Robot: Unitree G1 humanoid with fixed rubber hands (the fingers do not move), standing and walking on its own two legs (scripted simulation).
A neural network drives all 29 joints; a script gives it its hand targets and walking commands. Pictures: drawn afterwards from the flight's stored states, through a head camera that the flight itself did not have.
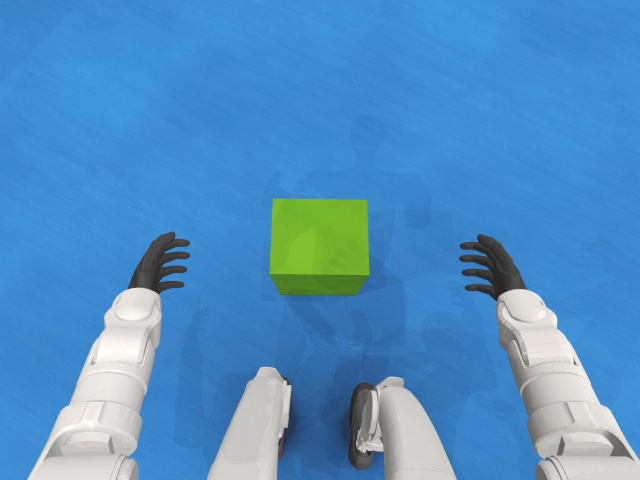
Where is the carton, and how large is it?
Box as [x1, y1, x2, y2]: [269, 199, 368, 295]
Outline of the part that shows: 273,199 269,273 280,294 355,295 368,275 366,200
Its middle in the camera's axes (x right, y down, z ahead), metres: +0.00 +0.02 +0.99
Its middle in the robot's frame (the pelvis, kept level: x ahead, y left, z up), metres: +0.52 +0.03 -0.56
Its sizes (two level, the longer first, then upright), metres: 0.216 0.176 0.285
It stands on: the floor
